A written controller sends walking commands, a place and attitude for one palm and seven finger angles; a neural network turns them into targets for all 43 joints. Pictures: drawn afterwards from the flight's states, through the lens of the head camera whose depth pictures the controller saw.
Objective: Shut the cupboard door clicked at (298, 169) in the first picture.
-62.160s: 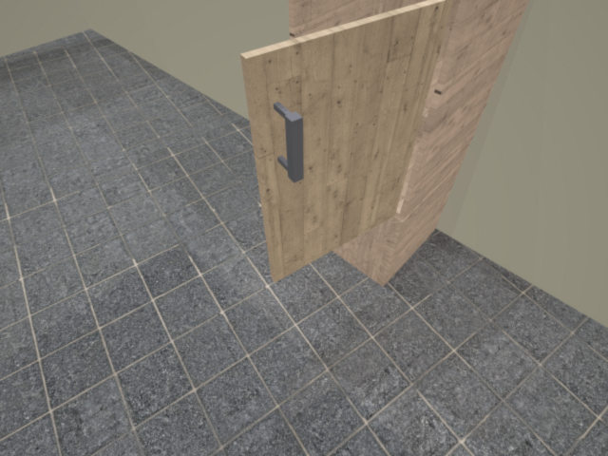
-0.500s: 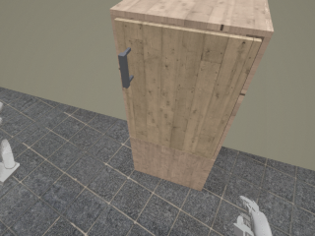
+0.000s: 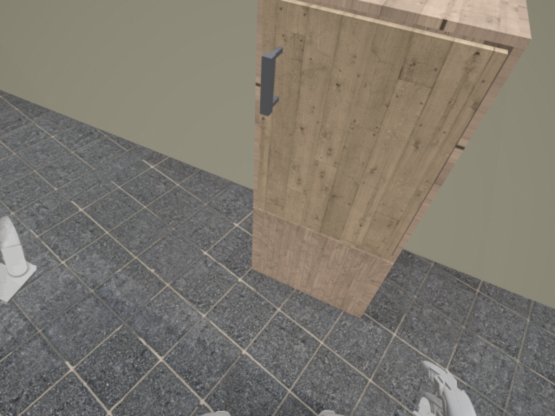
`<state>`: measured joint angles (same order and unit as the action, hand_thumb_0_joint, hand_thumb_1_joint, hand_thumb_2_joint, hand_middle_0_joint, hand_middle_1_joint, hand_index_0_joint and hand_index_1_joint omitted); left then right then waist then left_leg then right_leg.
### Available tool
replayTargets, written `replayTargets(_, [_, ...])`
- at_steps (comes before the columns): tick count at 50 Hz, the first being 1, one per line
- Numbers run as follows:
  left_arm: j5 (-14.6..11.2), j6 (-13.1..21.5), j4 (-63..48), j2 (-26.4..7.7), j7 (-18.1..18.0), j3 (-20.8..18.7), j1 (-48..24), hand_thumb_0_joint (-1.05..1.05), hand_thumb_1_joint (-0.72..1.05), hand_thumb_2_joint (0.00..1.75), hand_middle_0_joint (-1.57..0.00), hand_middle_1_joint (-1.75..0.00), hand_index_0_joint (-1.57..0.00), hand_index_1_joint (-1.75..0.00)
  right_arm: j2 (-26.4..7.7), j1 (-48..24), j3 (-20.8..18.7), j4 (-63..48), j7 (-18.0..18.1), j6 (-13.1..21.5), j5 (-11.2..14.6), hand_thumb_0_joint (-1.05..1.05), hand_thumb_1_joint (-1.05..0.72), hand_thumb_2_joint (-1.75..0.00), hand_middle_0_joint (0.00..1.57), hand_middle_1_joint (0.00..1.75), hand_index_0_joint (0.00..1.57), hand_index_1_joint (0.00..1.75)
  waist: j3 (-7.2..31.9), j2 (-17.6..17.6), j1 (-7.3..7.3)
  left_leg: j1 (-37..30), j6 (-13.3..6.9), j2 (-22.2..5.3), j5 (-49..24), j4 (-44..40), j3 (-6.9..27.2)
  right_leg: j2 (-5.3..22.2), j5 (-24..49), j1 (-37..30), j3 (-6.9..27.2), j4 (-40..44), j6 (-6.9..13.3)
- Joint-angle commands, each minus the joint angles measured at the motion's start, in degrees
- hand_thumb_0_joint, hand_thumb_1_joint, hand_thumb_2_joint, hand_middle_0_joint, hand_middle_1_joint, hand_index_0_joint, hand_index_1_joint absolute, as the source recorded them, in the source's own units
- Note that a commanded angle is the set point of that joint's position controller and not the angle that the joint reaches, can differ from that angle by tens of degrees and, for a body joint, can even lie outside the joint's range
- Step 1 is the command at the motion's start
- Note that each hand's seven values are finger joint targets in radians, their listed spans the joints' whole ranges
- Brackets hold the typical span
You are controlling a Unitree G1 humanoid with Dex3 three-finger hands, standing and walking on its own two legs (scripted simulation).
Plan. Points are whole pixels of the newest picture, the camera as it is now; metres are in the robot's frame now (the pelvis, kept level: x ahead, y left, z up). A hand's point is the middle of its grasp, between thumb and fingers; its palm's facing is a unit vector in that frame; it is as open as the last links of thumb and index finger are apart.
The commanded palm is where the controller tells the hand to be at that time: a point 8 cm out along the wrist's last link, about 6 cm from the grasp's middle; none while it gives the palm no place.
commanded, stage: step back with the hand held close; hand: left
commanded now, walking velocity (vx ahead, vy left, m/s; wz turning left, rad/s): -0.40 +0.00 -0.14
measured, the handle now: (271, 81) +0.72 +0.06 +0.13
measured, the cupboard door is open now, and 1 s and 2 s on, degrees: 0 0 0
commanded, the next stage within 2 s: stop stepping back and stand still in 0.20 s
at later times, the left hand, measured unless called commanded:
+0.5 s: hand (5, 405) +0.10 +0.21 +0.20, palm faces +0.25 -0.79 -0.56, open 7.4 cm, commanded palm +0.06 +0.25 +0.20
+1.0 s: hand out of the picture -0.03 +0.26 +0.21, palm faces +0.39 -0.80 -0.45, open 7.4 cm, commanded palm -0.06 +0.29 +0.20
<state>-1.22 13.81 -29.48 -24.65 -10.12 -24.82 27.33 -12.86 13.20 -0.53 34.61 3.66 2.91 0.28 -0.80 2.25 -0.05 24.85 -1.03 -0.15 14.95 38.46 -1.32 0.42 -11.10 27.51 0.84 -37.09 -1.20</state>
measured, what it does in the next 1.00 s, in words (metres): walks backwards: right foot, then left foot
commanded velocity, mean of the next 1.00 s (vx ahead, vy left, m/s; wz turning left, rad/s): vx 0.06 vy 0.03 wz -0.03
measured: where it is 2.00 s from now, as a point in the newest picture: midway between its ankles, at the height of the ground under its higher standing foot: outside the picture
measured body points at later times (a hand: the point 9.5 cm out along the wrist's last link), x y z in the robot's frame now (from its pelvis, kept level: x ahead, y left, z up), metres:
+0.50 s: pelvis -0.13 -0.02 +0.02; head -0.14 -0.01 +0.47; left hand +0.08 +0.25 +0.23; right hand -0.02 -0.29 -0.06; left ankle -0.08 +0.08 -0.70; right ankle -0.20 -0.11 -0.71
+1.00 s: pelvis -0.24 +0.01 +0.02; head -0.28 +0.02 +0.47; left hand -0.06 +0.30 +0.23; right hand -0.13 -0.24 -0.07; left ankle -0.18 +0.13 -0.63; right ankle -0.23 -0.09 -0.71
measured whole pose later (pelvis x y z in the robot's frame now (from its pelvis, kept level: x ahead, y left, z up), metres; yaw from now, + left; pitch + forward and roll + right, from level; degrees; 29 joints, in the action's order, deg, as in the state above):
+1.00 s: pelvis -0.24 +0.01 +0.02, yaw -8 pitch +0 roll +1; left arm -1.4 13.8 -25.8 -24.5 -8.6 -25.0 32.2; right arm -10.8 16.6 0.5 38.1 3.1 3.7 -0.7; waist 5.3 1.7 -1.7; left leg 34.0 0.4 -0.6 19.2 63.4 -1.5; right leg -0.5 -15.8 15.6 -1.4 -29.4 3.5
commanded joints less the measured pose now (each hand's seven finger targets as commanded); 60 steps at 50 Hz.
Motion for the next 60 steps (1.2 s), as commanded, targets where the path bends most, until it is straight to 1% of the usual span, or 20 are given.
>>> replayTargets(1, [-0.51, 3.85, -12.01, -11.67, -1.2, -10.21, -3.85, 0.0, 0.9, 0.9, -0.2, -0.3, -0.2, -0.3, -6.23, -4.73, -3.46, -7.38, 1.45, 4.98, -0.98, 0.0, -0.9, -0.9, 0.2, 0.3, 0.2, 0.3, 8.76, -17.62, 0.03, 11.32, -8.98, -21.44, 7.48, -24.85, 17.51, -4.06, -14.02, -13.01, 2.72, -26.52, -0.21])
replayTargets(4, [-1.49, 3.79, -14.45, -9.63, 0.02, -9.7, -0.53, 0.0, 0.9, 0.9, -0.2, -0.3, -0.2, -0.3, -6.81, -5.05, -4.41, -7.68, 0.18, 6.16, -0.87, 0.0, -0.9, -0.9, 0.2, 0.3, 0.2, 0.3, 9.63, -12.72, -0.11, 7.12, -8.17, -19.44, 4.08, -21.31, 13.53, -3.91, -15.27, -11.52, 1.85, -23.06, -0.25])
replayTargets(13, [-1.81, 3.26, -13.42, -8.13, 1.5, -5.28, -4.49, 0.0, 0.9, 0.9, -0.2, -0.3, -0.2, -0.3, -6.51, -5.74, -2.76, -3.66, -0.96, 8.51, -1.06, 0.0, -0.9, -0.9, 0.2, 0.3, 0.2, 0.3, 14.06, -16.78, -0.48, -17.29, -2.49, -14.97, -24.27, -15.45, 6.81, -4.32, -4.05, -11.45, -2.98, 14.16, -0.22])
replayTargets(16, [-2.2, 4.06, -12.67, -13.44, 1.79, -10.19, 0.82, 0.0, 0.9, 0.9, -0.2, -0.3, -0.2, -0.3, -4.19, -6.22, -2.77, -6.14, -0.95, 6.16, 0.03, 0.0, -0.9, -0.9, 0.2, 0.3, 0.2, 0.3, 20.13, -1.53, -0.59, -18.3, 1.48, -6.5, -19.56, -3.77, -3.99, 4.82, 22.71, -13.01, 4.24, 16.73, 1.06])
replayTargets(17, [-2.79, 3.59, -13.0, -15.7, 1.6, -11.62, 3.2, 0.0, 0.9, 0.9, -0.2, -0.3, -0.2, -0.3, -3.72, -7.38, -2.68, -8.28, -0.92, 5.41, 1.16, 0.0, -0.9, -0.9, 0.2, 0.3, 0.2, 0.3, 19.87, 10.81, -1.15, -10.38, 2.67, -1.54, -3.28, 2.0, -5.03, 10.46, 41.96, -17.13, 8.94, 15.09, -0.39])
replayTargets(18, [-2.68, 3.04, -10.74, -16.85, 1.18, -13.62, 7.38, 0.0, 0.9, 0.9, -0.2, -0.3, -0.2, -0.3, -3.83, -8.68, -2.2, -9.86, -0.7, 4.75, 2.14, 0.0, -0.9, -0.9, 0.2, 0.3, 0.2, 0.3, 16.34, 13.13, -1.35, -0.33, 1.86, -0.17, 6.5, 7.09, -1.98, 13.24, 48.32, -20.43, 9.95, 11.61, -0.86])
replayTargets(22, [-2.67, 0.12, -10.11, -15.47, 0.57, -14.58, 8.67, 0.0, 0.9, 0.9, -0.2, -0.3, -0.2, -0.3, -3.82, -7.33, -0.19, -9.6, 0.42, 2.33, 0.98, 0.0, -0.9, -0.9, 0.2, 0.3, 0.2, 0.3, 11.74, 0.82, -0.17, 5.59, 1.6, -1.51, 5.86, 4.35, 1.15, 13.35, 31.34, -21.97, 11.0, 9.74, 7.97])
replayTargets(29, [-1.44, -2.24, -0.26, -8.23, -0.55, -3.26, 1.95, 0.0, 0.9, 0.9, -0.2, -0.3, -0.2, -0.3, -8.02, -3.32, -1.9, -7.67, 1.99, 3.55, 1.55, 0.0, -0.9, -0.9, 0.2, 0.3, 0.2, 0.3, 4.09, -2.73, 0.83, -13.2, -1.45, -5.33, -17.06, -11.17, 4.33, 2.46, 11.01, -10.94, 6.09, 14.44, -0.29])
replayTargets(32, [-0.42, -0.46, -7.35, -9.83, -0.43, -2.42, -7.4, 0.0, 0.9, 0.9, -0.2, -0.3, -0.2, -0.3, -7.97, -5.07, -1.42, -7.69, 2.06, 3.97, 0.72, 0.0, -0.9, -0.9, 0.2, 0.3, 0.2, 0.3, -0.32, -8.34, 1.21, -3.0, -1.96, -7.42, 9.24, -21.6, 10.16, 0.85, -9.26, -13.16, 3.28, 14.57, 0.91])
replayTargets(35, [1.09, 0.2, -8.95, -8.23, -0.63, -2.23, -7.07, 0.0, 0.9, 0.9, -0.2, -0.3, -0.2, -0.3, -7.9, -5.18, -1.56, -8.3, 1.94, 5.08, 0.15, 0.0, -0.9, -0.9, 0.2, 0.3, 0.2, 0.3, -1.12, -15.11, 0.87, 7.82, -2.55, -9.11, 31.93, -31.66, 13.33, -3.47, -12.91, -20.69, -1.53, 6.28, 1.19])
replayTargets(39, [0.22, 0.63, -14.61, -11.71, -0.5, -6.48, -2.69, 0.0, 0.9, 0.9, -0.2, -0.3, -0.2, -0.3, -5.91, -4.43, -1.93, -8.84, 1.55, 6.23, -0.92, 0.0, -0.9, -0.9, 0.2, 0.3, 0.2, 0.3, 4.99, -16.75, 0.04, 8.08, -1.0, -7.49, 30.34, -28.77, 9.71, -4.62, -14.98, -24.98, -6.13, 2.83, 3.34])
replayTargets(41, [-0.04, 0.49, -14.01, -12.44, -0.52, -8.09, 2.0, 0.0, 0.9, 0.9, -0.2, -0.3, -0.2, -0.3, -5.21, -4.16, -2.05, -8.2, 1.19, 5.96, -1.14, 0.0, -0.9, -0.9, 0.2, 0.3, 0.2, 0.3, 7.38, -11.73, -0.33, 7.5, -0.04, -3.73, 25.18, -15.97, 4.81, -0.91, -19.57, -25.28, -0.45, 9.79, 6.44])
replayTargets(43, [-0.55, 0.82, -10.55, -12.11, -0.01, -8.59, 3.6, 0.0, 0.9, 0.9, -0.2, -0.3, -0.2, -0.3, -5.21, -3.56, -2.5, -6.78, 0.21, 4.4, -1.23, 0.0, -0.9, -0.9, 0.2, 0.3, 0.2, 0.3, 4.73, 8.61, -0.65, 15.11, 1.29, 2.49, 10.53, 19.63, -1.9, 18.65, -35.14, -16.77, 30.16, 27.09, 15.82])
replayTargets(44, [-0.87, 1.07, -8.92, -10.81, 0.29, -7.44, 0.96, 0.0, 0.9, 0.9, -0.2, -0.3, -0.2, -0.3, -6.58, -2.61, -3.45, -5.63, 0.01, 4.01, -0.96, 0.0, -0.9, -0.9, 0.2, 0.3, 0.2, 0.3, 1.69, 9.29, 0.48, 18.37, 2.16, 1.37, 8.66, 31.01, 1.87, 21.59, -34.68, -11.76, 33.06, 29.51, 16.48])
replayTargets(47, [-1.07, 1.22, -2.4, -9.69, 0.58, -6.75, -1.09, 0.0, 0.9, 0.9, -0.2, -0.3, -0.2, -0.3, -5.59, -2.86, -1.86, -6.14, -0.16, 3.65, -0.91, 0.0, -0.9, -0.9, 0.2, 0.3, 0.2, 0.3, 0.39, 3.34, 1.57, 16.31, 1.48, -3.96, 4.84, 29.66, 4.18, 17.3, -35.04, -6.56, 22.52, 27.11, 13.45])
replayTargets(54, [0.78, 0.58, -4.27, -8.55, -1.18, -0.77, -12.55, 0.0, 0.9, 0.9, -0.2, -0.3, -0.2, -0.3, -5.0, -5.14, -1.74, -5.17, 2.82, 6.14, -1.33, 0.0, -0.9, -0.9, 0.2, 0.3, 0.2, 0.3, 1.27, 8.56, -0.06, -5.9, -0.67, -1.84, 6.13, -0.64, -5.58, 12.72, -26.04, -6.22, 10.48, 23.27, 10.41])
replayTargets(56, [0.51, 0.47, -8.7, -8.62, -1.81, -1.51, -11.23, 0.0, 0.9, 0.9, -0.2, -0.3, -0.2, -0.3, -5.01, -3.71, -1.69, -5.36, 3.15, 7.03, -1.53, 0.0, -0.9, -0.9, 0.2, 0.3, 0.2, 0.3, 5.09, 2.38, 0.54, -15.04, -0.6, 0.37, 6.01, -10.47, -7.28, 8.08, -24.39, -7.05, 5.91, 16.79, 8.49])
replayTargets(57, [-0.03, 0.57, -10.9, -9.09, -1.73, -2.31, -9.8, 0.0, 0.9, 0.9, -0.2, -0.3, -0.2, -0.3, -5.99, -2.62, -2.18, -5.8, 3.33, 7.41, -1.16, 0.0, -0.9, -0.9, 0.2, 0.3, 0.2, 0.3, 5.92, -4.59, 1.48, -21.18, -1.24, -2.11, 8.32, -14.53, -3.49, 5.55, -22.72, -2.63, 3.98, 8.97, 6.4])
replayTargets(59, [0.44, 1.73, -17.65, -9.4, -2.08, -3.42, -9.76, 0.0, 0.9, 0.9, -0.2, -0.3, -0.2, -0.3, -7.1, -3.1, -2.02, -7.27, 2.37, 6.98, -0.92, 0.0, -0.9, -0.9, 0.2, 0.3, 0.2, 0.3, 3.48, -22.62, 1.76, -22.37, -8.27, -20.96, 15.47, -26.96, 25.94, -2.09, -21.28, 9.77, -4.34, -14.55, 1.61])
replayTargets(60, [0.79, 2.35, -16.85, -12.28, -2.08, -6.65, -8.54, 0.0, 0.9, 0.9, -0.2, -0.3, -0.2, -0.3, -6.41, -4.1, -2.32, -7.23, 2.12, 7.17, -0.97, 0.0, -0.9, -0.9, 0.2, 0.3, 0.2, 0.3, 1.3, -14.28, 1.32, -18.86, -9.5, -22.28, 7.34, -28.26, 25.16, -0.45, -16.8, 10.17, -1.77, -19.94, 1.6])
